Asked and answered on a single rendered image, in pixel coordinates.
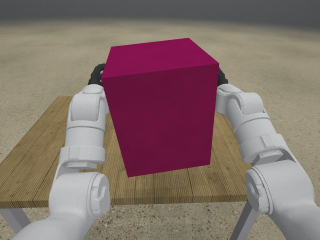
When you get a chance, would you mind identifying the right robot forearm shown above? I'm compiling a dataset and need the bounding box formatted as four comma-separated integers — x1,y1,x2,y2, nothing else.
215,84,315,201

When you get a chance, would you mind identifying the left robot forearm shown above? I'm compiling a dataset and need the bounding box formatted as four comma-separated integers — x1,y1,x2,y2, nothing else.
48,84,109,212

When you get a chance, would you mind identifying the robot right upper arm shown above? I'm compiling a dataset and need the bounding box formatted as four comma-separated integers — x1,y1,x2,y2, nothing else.
245,159,320,240

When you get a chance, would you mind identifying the carton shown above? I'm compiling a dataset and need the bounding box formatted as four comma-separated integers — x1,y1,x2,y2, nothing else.
101,38,219,178

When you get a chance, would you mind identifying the right robot hand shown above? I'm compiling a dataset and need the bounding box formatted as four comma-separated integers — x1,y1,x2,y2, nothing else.
217,67,228,87

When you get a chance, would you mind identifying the table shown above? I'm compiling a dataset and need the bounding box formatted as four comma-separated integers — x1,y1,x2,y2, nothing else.
0,96,259,240

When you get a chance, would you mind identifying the robot left upper arm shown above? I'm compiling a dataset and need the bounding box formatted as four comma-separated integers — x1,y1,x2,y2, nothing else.
10,172,111,240

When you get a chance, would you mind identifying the left robot hand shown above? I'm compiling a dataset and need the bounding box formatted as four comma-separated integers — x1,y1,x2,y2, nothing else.
88,63,106,87

